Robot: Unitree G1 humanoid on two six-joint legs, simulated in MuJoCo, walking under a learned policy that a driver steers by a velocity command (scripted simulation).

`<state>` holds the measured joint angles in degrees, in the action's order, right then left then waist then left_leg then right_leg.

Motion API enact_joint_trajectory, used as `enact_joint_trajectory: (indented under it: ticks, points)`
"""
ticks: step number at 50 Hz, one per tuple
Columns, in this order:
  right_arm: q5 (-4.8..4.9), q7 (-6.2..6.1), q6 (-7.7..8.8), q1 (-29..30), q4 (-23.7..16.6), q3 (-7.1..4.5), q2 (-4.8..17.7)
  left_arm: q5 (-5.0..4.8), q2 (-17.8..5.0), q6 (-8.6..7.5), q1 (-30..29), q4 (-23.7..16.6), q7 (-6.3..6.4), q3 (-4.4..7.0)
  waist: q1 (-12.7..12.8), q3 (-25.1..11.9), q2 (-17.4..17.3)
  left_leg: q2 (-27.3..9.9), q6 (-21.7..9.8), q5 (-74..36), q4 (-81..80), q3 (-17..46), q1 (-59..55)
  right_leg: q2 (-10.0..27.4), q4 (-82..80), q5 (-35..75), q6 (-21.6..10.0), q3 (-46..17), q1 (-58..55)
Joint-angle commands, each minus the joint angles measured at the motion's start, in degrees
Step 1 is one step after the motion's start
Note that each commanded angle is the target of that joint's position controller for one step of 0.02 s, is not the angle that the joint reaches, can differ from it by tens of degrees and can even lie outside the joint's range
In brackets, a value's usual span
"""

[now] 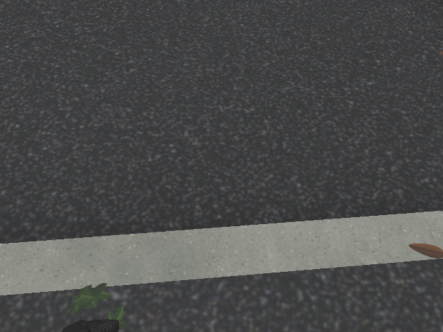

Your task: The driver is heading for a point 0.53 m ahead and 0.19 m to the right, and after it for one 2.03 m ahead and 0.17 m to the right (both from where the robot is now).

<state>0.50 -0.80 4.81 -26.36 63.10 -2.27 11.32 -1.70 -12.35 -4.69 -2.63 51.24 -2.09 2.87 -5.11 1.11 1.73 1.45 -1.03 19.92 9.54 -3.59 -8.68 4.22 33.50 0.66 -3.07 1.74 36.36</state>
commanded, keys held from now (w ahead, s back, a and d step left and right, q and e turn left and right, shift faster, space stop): w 0.42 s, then w+e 0.22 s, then e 0.36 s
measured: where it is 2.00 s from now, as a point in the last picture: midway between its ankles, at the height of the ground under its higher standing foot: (213, 304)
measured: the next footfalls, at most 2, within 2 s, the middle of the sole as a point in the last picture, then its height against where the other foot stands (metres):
right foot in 0.08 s outside the picture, level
left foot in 0.64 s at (172, 311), level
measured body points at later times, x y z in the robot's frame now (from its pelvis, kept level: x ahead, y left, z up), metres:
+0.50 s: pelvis +0.28 -0.04 +0.01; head +0.29 -0.03 +0.46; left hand +0.24 +0.22 -0.13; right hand +0.46 -0.28 -0.10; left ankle +0.48 +0.14 -0.67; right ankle +0.20 -0.13 -0.73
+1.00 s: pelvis +0.49 +0.01 +0.01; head +0.52 +0.00 +0.46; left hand +0.69 +0.24 -0.11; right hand +0.49 -0.27 -0.13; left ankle +0.51 +0.12 -0.73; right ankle +0.57 -0.14 -0.69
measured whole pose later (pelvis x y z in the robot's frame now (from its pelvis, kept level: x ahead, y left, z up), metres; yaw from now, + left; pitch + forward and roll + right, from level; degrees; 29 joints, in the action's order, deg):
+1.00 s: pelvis +0.49 +0.01 +0.01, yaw -15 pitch +1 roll +2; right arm -0.6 -2.2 2.3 -9.4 54.3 -4.3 14.1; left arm -0.9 -15.1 1.5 8.9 45.3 0.3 5.7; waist -1.4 3.6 1.4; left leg -2.2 -1.2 12.4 22.5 -13.2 10.7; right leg 4.5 44.7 -9.3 -0.3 0.8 33.9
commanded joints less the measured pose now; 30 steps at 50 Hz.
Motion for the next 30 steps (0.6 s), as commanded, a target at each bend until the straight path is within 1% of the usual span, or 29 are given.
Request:
enact_joint_trajectory:
  ticks: [1,2,3,4,5,6,7,8,9,10,11,12,13,15,17,18,21,23,26,27,28,29,30]
  points:
    - [0.21,-0.32,-0.2,-0.52,-1.58,-2.17,10.14,-0.1,-5.57,-1.32,-3.92,-4.51,-0.84,1.2,4.19,4.6,-7.5,-16.88,-7.79,-39.57,3.96,5.0,2.36,-2.19,-2.67,-3.8,-2.42,1.36,-3.58]
    - [0.09,-0.32,-0.51,0.43,-1.87,-2.45,10.93,-0.03,-7.47,-1.37,1.19,-3.33,-0.69,2.17,7.17,0.71,-8.9,-16.35,-7.06,-50.67,10.19,4.08,2.19,-4.39,-2.4,-5.07,-3.58,2.89,-11.23]
    - [-0.01,-0.24,-0.95,1.34,-2.14,-2.18,10.19,0.02,-9.77,-1.19,11.98,0.08,-0.43,3.64,12.22,-5.09,-8.77,-13.55,-5.57,-56.59,22.16,1.81,5.71,-6.5,-2.57,-4.47,-5.16,4.33,-24.47]
    - [-0.58,-0.03,-0.96,1.61,-3.51,-1.44,8.85,0.64,-13.67,-0.96,23.03,2.66,0.11,4.9,15.85,-12.77,-4.4,-10.59,-3.51,-42.1,40.19,0.45,19.69,2.69,-1.12,-5.26,-8.59,-6.47,-43.48]
    - [-0.23,0.7,0.37,-5.94,-4.01,0.88,-0.05,1.61,-17.61,-0.75,28.07,4.06,0.04,5.34,10.92,-23.18,11.48,1.23,0.21,2.39,62.63,2.69,40.53,17.9,-9.35,-18.88,-18.16,-36.97,-61.39]
    - [1.4,1.07,2.21,-2.55,-3.64,0.04,3.78,1.33,-13.02,-0.8,27.39,4.21,-0.1,3.86,12.66,-24.01,9.78,1.24,-1.0,11.17,71.71,11.92,46.63,18.17,-17.15,-23.19,-17.61,-46.41,-60.33]
    - [2.66,1.08,3.07,3.34,-5.97,-0.93,7.17,0.81,-10.2,-1.16,21.2,3.42,-0.07,3.01,11.33,-13.99,8.17,-2.17,-1.99,8.16,73.75,10.33,51.99,16.4,-17.6,-20.3,-14.61,-36.82,-52.54]
    - [2.55,0.56,3.37,7.21,-7.12,-1.13,8.32,0.89,-7.6,-1.52,15.68,1.93,-0.12,2.09,9.46,-9.23,2.21,-5.68,-2.64,2.57,71.15,8.91,50.13,14.31,-18.56,-14.63,-12.59,-28.26,-42.74]
    - [1.69,-0.06,3.03,8.78,-7.32,-1.76,8.28,1.61,-5.89,-1.96,12.22,1.65,-0.44,1.56,7.23,-5.92,-0.49,-7.94,-2.81,-1.27,67.09,8.17,46.87,12.17,-19.99,-9.62,-11.27,-22.53,-33.87]
    - [1.11,-0.34,2.06,7.39,-7.06,-2.15,7.52,2.24,-4.03,-2.3,10.97,1.91,-0.67,0.94,4.95,-4.86,0.18,-9.74,-3.25,-3.43,64.34,8.72,42.92,9.9,-21.54,-7.68,-10.28,-18.34,-28.58]
    - [1.17,-0.45,1.21,5.75,-6.79,-2.17,5.98,2.35,-3.5,-2.25,11.45,2.57,-0.76,0.76,3.91,-4.31,1.34,-10.23,-3.43,-4.06,62.48,8.69,40.9,9.15,-23.03,-7.96,-10.37,-16.52,-25.86]
    - [1.17,-0.63,0.44,5.02,-6.77,-2.1,4.7,2.41,-4.01,-2.2,12.73,3.12,-0.49,0.84,3.48,-3.24,2.15,-10.52,-3.24,-3.91,60.38,8.16,40.38,8.76,-24.35,-6.97,-10.91,-14.85,-24.02]
    - [1.05,-0.73,-0.09,6.05,-7.26,-2.22,4.72,2.31,-4.8,-2.2,13.95,3.66,-0.08,0.93,3.26,-1.83,2.07,-10.86,-2.81,-4.55,58.03,7.76,41.11,8.53,-25.61,-6.78,-11.28,-13.44,-22.41]
    - [0.44,-0.88,-0.49,11.42,-9.35,-2.57,5.71,2.35,-7.15,-2.17,16.31,4.16,1.02,1.36,3.85,0.5,1.05,-11.45,-1.43,-9.59,51.88,7.4,45.93,8.8,-27.54,-6.8,-11.71,-12.34,-22.66]
    - [-0.08,-0.69,-0.44,16.19,-10.92,-2.72,5.9,2.23,-7.86,-1.9,19.0,4.59,1.9,1.51,5.0,1.46,0.55,-11.45,-0.42,-15.99,44.9,7.25,50.16,8.74,-27.95,-5.34,-11.11,-11.31,-25.35]
    - [-0.15,-0.46,-0.33,17.87,-11.39,-2.68,5.64,2.15,-7.93,-1.73,19.99,4.7,2.18,1.51,5.4,1.56,0.66,-11.12,-0.21,-19.12,41.48,6.96,50.63,8.26,-27.85,-4.35,-10.46,-10.13,-26.28]
    - [0.09,0.31,-0.09,23.54,-12.85,-2.25,4.62,1.58,-7.88,-1.39,23.37,5.47,2.56,1.44,7.11,2.54,1.28,-9.26,-0.05,-25.87,32.07,5.18,49.28,6.79,-27.46,-2.48,-8.85,-6.74,-28.06]
    - [0.25,0.87,-0.03,27.52,-13.99,-1.94,4.4,1.13,-7.66,-0.86,26.46,6.29,2.56,1.45,8.58,3.66,0.99,-8.08,0.13,-26.4,28.08,4.6,48.63,6.94,-26.47,-3.04,-8.76,-7.19,-29.63]
    - [0.58,1.93,0.73,32.03,-15.79,-1.51,4.52,0.69,-8.25,0.06,28.91,6.76,2.78,1.81,9.7,4.98,0.99,-6.63,0.3,-23.3,22.98,4.64,48.32,8.42,-23.06,-3.09,-8.98,-8.69,-33.36]
    - [0.7,2.27,1.1,32.56,-16.26,-1.46,4.79,0.54,-8.57,0.34,29.05,6.74,2.95,2.01,9.42,5.02,1.37,-6.22,0.12,-21.93,21.47,4.85,46.88,9.05,-21.76,-3.08,-8.77,-9.43,-33.91]
    - [0.8,2.5,1.45,31.84,-16.35,-1.64,5.54,0.44,-8.92,0.57,28.78,6.63,3.12,2.22,8.55,4.57,2.02,-5.74,-0.16,-20.42,20.01,5.05,44.26,9.65,-20.48,-2.72,-8.32,-10.38,-34.22]
    - [0.92,2.6,1.76,30.38,-16.27,-1.97,6.54,0.39,-9.4,0.82,28.3,6.43,3.22,2.48,7.44,3.59,2.83,-4.98,-0.53,-18.54,19.22,4.75,40.82,10.08,-18.83,-0.68,-7.8,-11.25,-34.51]
    - [0.93,2.56,2.02,27.01,-15.67,-2.6,7.96,0.3,-9.94,1.12,27.73,6.54,3.25,2.74,5.34,2.09,3.78,-3.96,-1.31,-16.63,18.41,3.89,36.12,9.7,-15.12,4.65,-6.98,-11.36,-34.7]
Velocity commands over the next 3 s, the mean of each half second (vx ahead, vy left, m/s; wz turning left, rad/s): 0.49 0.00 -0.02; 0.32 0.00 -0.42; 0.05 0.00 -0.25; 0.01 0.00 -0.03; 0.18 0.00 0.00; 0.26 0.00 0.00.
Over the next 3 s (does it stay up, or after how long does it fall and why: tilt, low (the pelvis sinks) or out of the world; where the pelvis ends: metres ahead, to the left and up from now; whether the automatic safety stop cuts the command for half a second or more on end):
stays up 0.87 -0.11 -0.11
